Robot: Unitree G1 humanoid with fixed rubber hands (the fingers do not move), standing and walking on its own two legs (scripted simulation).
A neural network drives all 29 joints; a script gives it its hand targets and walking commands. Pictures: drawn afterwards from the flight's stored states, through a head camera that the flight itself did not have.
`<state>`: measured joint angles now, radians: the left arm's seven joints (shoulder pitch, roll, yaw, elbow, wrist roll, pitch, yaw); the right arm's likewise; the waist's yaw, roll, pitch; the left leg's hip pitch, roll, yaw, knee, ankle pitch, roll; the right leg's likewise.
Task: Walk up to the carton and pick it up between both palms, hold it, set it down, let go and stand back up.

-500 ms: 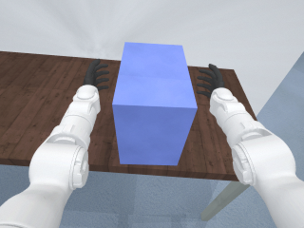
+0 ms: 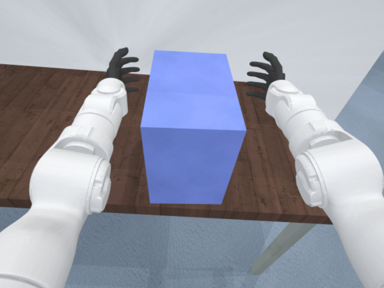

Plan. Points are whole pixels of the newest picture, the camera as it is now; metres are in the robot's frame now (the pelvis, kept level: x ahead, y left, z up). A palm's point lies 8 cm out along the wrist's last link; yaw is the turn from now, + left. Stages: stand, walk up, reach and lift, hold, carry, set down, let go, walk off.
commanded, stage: set down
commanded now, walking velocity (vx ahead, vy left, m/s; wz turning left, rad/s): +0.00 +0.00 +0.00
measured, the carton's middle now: (188, 128) +0.48 +0.05 +0.07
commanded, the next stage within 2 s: none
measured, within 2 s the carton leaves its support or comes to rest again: neither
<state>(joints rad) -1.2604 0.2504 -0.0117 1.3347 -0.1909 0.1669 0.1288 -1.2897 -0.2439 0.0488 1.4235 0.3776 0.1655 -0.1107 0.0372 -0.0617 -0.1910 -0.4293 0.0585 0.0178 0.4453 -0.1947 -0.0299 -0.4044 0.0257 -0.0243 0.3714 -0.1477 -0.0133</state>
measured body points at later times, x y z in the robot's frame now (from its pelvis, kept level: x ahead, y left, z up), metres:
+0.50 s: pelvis +0.00 -0.01 +0.01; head -0.01 +0.02 +0.46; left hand +0.43 +0.21 +0.21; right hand +0.45 -0.15 +0.22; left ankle +0.01 +0.13 -0.74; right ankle +0.01 -0.11 -0.74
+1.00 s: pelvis -0.02 +0.00 +0.00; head -0.06 +0.03 +0.45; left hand +0.36 +0.21 +0.16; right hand +0.38 -0.14 +0.16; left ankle +0.01 +0.13 -0.74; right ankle +0.01 -0.11 -0.74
